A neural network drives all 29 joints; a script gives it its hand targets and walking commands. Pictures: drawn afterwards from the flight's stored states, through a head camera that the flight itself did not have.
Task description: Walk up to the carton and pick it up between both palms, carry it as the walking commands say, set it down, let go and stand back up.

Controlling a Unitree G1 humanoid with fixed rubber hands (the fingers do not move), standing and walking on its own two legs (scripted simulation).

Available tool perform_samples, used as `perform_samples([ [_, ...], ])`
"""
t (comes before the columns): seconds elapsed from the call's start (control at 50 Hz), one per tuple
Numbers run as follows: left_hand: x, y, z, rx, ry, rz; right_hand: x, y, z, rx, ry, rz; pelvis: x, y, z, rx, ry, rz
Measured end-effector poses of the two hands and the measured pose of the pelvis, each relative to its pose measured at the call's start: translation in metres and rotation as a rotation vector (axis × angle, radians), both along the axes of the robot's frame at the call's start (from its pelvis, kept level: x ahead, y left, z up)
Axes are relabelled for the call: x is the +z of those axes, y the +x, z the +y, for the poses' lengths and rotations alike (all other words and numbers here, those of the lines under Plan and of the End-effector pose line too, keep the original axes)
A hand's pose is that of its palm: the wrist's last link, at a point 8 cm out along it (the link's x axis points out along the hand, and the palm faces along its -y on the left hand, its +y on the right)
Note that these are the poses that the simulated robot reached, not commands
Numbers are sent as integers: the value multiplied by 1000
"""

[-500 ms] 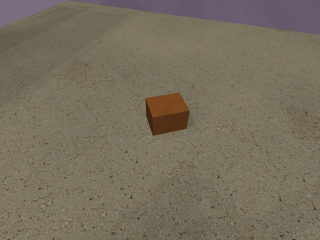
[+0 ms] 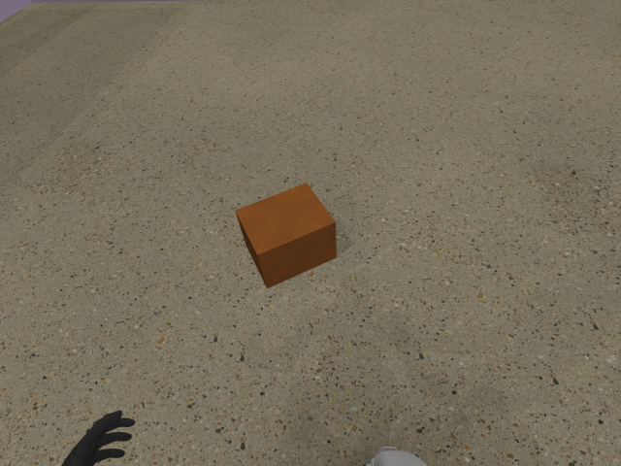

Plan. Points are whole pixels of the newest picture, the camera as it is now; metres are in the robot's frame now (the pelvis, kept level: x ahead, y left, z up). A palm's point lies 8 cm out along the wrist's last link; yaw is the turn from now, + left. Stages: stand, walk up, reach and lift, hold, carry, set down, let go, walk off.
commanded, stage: walk up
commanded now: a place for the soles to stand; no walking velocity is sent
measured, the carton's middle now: (287, 234) +1.00 +0.11 -0.64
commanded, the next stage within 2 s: none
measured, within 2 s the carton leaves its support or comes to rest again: neither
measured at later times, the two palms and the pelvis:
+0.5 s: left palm out of the picture +0.18 +0.38 -0.09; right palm (514, 320) +0.31 -0.28 -0.05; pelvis +0.17 +0.04 +0.01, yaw +2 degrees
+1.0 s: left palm (96, 295) +0.41 +0.36 -0.04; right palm (493, 290) +0.39 -0.30 -0.10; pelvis +0.33 +0.02 +0.01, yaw +1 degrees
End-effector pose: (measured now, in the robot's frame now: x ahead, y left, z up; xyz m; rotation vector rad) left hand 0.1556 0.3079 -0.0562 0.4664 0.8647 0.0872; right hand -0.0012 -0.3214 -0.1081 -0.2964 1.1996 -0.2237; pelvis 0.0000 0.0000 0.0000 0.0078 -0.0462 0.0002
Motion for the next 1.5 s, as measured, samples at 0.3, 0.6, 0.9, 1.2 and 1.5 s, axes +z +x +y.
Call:
perform_samples([
  [0.3, -1, -39, 38, 236, 22, 165, 38, 204, 3, 184, -26, -143, 18, 97, 4, 27, -22, -9],
  [0.6, -32, 92, 67, 173, -54, 213, 65, 310, 49, 137, -94, -249, 18, 206, 51, 33, -8, 4],
  [0.9, 6, 254, 47, 104, 53, 55, 2, 334, 21, 56, -3, -22, 5, 308, 22, 20, 0, -2],
  [1.2, -11, 248, 78, 252, 24, 199, 35, 500, 41, 183, -33, -117, 13, 395, 42, 35, -26, 3],
  [1.5, -32, 378, 86, 161, -33, 196, 47, 546, 63, 89, -101, -142, 13, 472, 71, 27, -7, -10],
])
